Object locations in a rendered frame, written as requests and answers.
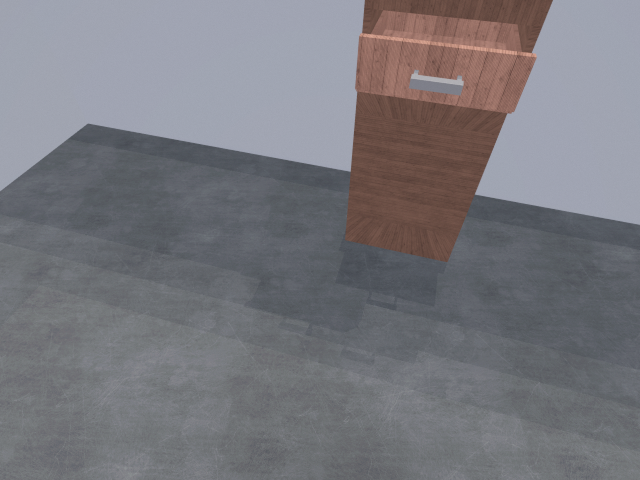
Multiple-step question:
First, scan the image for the cabinet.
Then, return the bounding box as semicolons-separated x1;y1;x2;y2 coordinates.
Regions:
345;0;553;262

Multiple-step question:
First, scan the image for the handle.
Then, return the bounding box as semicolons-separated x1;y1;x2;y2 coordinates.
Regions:
409;70;464;95

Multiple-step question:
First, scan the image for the drawer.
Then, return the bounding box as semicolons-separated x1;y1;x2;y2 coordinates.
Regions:
355;10;537;114

